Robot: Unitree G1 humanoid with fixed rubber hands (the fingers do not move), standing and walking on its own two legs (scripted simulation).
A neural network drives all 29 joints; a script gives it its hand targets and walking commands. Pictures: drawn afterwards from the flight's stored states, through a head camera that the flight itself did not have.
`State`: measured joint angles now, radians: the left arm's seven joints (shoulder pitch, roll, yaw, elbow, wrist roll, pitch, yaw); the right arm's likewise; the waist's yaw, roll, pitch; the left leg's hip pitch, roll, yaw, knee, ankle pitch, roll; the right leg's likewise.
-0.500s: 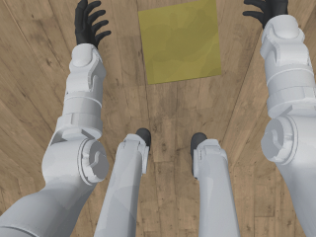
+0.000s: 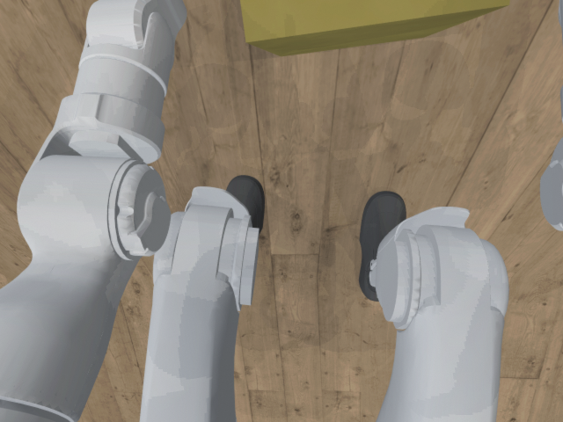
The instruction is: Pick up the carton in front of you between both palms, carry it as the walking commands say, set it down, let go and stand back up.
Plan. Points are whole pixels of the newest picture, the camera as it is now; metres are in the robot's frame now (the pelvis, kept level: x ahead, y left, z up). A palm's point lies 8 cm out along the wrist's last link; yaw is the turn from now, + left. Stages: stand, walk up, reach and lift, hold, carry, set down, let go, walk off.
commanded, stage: reach and lift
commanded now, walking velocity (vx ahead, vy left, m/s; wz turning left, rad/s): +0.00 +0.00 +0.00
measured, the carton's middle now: out of the picture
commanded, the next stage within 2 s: none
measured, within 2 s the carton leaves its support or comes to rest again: leaves its support in 0.86 s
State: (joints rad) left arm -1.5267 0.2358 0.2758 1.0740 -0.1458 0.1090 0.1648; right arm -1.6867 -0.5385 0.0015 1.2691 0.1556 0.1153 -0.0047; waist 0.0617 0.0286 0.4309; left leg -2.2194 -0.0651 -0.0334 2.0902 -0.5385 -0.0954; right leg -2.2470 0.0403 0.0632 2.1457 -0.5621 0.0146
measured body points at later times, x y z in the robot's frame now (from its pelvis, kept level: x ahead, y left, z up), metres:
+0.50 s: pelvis +0.00 +0.00 -0.01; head +0.39 -0.03 +0.21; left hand +0.56 +0.14 -0.20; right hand +0.60 -0.18 -0.20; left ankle +0.13 +0.14 -0.35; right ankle +0.11 -0.12 -0.35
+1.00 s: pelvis +0.02 +0.00 -0.01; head +0.37 -0.05 +0.26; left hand +0.56 +0.12 -0.15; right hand +0.58 -0.18 -0.15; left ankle +0.13 +0.14 -0.35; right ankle +0.11 -0.12 -0.35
